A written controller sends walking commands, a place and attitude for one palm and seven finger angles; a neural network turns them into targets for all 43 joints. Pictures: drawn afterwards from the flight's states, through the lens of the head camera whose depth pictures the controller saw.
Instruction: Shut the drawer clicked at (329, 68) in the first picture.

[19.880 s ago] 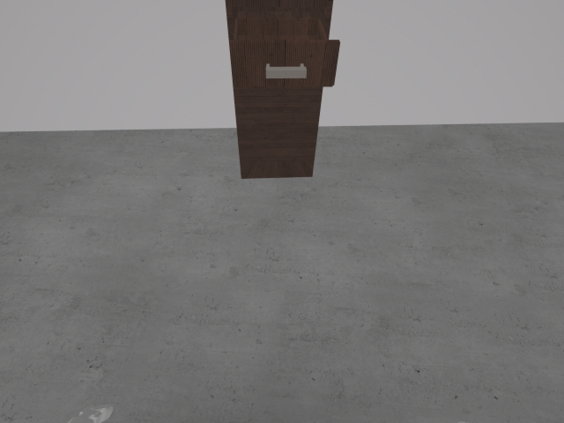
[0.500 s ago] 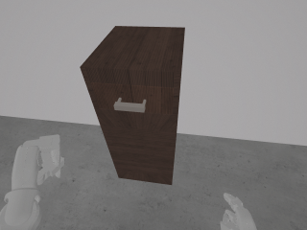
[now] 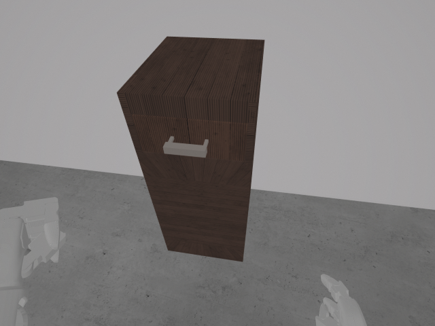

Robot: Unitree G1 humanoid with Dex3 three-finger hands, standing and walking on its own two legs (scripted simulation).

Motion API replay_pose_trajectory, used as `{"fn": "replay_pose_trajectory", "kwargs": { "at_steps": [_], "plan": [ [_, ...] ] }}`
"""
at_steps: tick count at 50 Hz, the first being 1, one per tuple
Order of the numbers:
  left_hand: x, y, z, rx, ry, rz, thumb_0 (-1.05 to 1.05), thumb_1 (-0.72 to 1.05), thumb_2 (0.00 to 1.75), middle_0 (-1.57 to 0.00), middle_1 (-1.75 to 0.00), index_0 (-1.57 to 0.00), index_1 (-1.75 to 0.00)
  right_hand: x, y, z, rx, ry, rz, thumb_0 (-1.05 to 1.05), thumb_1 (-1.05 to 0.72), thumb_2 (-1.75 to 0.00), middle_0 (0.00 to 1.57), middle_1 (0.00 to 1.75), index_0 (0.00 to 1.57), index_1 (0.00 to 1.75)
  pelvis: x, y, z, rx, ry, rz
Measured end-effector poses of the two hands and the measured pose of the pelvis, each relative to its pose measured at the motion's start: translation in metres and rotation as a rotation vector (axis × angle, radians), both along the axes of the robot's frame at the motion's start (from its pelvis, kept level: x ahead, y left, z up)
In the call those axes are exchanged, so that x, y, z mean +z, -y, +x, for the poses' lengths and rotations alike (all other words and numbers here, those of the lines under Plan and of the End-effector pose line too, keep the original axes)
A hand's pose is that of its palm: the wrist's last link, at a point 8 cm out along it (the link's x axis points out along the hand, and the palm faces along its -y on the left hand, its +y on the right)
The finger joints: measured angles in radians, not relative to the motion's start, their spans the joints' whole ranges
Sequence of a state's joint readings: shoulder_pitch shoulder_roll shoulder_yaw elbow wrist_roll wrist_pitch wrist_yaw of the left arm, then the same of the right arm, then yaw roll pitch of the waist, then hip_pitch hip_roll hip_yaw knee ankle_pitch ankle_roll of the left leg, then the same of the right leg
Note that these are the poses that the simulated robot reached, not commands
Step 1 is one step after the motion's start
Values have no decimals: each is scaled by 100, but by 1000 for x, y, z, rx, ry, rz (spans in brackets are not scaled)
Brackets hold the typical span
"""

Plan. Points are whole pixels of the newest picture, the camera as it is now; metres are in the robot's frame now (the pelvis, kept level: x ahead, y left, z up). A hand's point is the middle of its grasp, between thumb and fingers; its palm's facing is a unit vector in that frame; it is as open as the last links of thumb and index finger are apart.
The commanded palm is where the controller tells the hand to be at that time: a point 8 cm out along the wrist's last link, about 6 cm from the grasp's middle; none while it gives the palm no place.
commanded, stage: step back with the hand held close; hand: left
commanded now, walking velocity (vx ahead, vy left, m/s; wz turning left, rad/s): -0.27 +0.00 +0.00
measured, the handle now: (187, 145) +0.60 +0.17 -0.02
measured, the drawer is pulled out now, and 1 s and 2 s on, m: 0.00 0.00 0.00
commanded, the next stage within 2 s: stop stepping back and stand still in 1.32 s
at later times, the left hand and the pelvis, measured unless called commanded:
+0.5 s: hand (31, 263) +0.14 +0.26 +0.16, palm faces +0.35 -0.79 -0.50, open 3.2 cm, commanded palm +0.08 +0.30 +0.17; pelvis -0.05 +0.02 -0.01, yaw +0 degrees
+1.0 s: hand (6, 308) +0.09 +0.25 +0.16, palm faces +0.35 -0.78 -0.51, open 3.2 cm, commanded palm +0.02 +0.29 +0.17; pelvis -0.10 +0.01 -0.01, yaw +1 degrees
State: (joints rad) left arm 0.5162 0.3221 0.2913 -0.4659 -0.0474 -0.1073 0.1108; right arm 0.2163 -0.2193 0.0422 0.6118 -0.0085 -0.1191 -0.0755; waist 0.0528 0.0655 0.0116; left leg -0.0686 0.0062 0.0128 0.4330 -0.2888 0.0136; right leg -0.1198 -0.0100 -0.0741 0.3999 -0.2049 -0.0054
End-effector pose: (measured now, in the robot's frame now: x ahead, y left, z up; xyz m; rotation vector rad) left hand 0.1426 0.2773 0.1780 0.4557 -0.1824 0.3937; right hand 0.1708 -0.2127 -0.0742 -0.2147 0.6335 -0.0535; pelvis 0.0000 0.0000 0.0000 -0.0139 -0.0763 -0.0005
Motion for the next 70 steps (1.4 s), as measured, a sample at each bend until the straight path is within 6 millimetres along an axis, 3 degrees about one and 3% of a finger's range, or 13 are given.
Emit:
{"fn": "replay_pose_trajectory", "kwargs": {
  "at_steps": [5, 11, 23, 29, 38, 42, 46, 52, 56, 59, 64, 67, 70],
  "plan": [
    [7, -6, 5, -20, 6, 61, 2, 88, 90, -141, -160, -141, -160, -2, 9, -8, -41, -52, -16, 1, -91, -90, 20, 30, 20, 30, 1, -3, -5, 2, -44, -5],
    [-9, -9, 4, -60, -99, 63, 1, 89, 90, -141, -160, -140, -160, -9, 18, -24, -103, -129, -37, 1, -91, -90, 20, 30, 20, 30, 1, -11, -14, 0, -88, 3],
    [3, -20, -30, -68, -27, 127, 2, 88, 90, -141, -160, -140, -160, -4, 3, -41, -105, -97, -49, 1, -91, -90, 20, 30, 20, 30, -6, -19, -40, -1, -85, 16],
    [-1, -17, -49, -56, 11, 118, 2, 88, 90, -141, -160, -140, -160, 0, -3, -49, -81, -37, -29, 1, -91, -90, 20, 30, 20, 30, -11, -16, -58, -2, -76, 14],
    [-9, -15, -66, -105, 66, 77, 2, 88, 90, -141, -160, -141, -160, -2, 8, -91, -99, -89, -101, 1, -91, -90, 20, 30, 20, 30, -15, -21, -81, 1, -89, -14],
    [-1, -21, -71, -105, 71, 134, 2, 88, 90, -141, -160, -141, -160, -2, 9, -111, -123, -120, -113, 1, -91, -90, 20, 30, 20, 30, -11, -21, -86, 38, -99, -33],
    [11, -25, -82, -80, 97, 194, 2, 88, 90, -141, -160, -141, -160, -5, 7, -119, -108, -139, -101, 1, -91, -90, 20, 30, 20, 30, -10, -16, -87, 43, -144, -29],
    [-2, -6, -91, -135, 24, 149, 2, 89, 90, -141, -160, -141, -160, -12, 8, -116, -56, -131, -73, 1, -91, -90, 20, 30, 20, 30, -10, -7, -116, 10, -153, -11],
    [-2, 13, -108, -207, -5, 142, 2, 88, 90, -141, -160, -140, -160, -7, 11, -122, -64, -84, -41, 1, -91, -90, 20, 30, 20, 30, -11, 0, -135, 1, -132, -16],
    [8, 17, -128, -228, 27, 170, 2, 88, 90, -141, -160, -140, -160, 1, 16, -132, -92, -50, -36, 1, -91, -90, 20, 30, 20, 30, -11, 1, -146, 7, -117, -25],
    [17, -7, -162, -134, 103, 161, 1, 88, 90, -141, -160, -141, -160, 10, 21, -158, -123, -67, -84, 1, -91, -90, 20, 30, 20, 30, -7, -6, -161, 23, -131, -11],
    [5, -27, -177, -73, 112, 127, 1, 88, 90, -141, -160, -141, -160, 8, 18, -172, -114, -70, -123, 1, -91, -90, 20, 30, 20, 30, -12, -14, -179, 45, -135, -18],
    [-9, -33, -190, -53, 70, 80, 1, 88, 90, -141, -160, -141, -160, 9, 7, -192, -82, -76, -115, 1, -91, -90, 20, 30, 20, 29, -9, -16, -202, 36, -123, 8]
  ]
}}
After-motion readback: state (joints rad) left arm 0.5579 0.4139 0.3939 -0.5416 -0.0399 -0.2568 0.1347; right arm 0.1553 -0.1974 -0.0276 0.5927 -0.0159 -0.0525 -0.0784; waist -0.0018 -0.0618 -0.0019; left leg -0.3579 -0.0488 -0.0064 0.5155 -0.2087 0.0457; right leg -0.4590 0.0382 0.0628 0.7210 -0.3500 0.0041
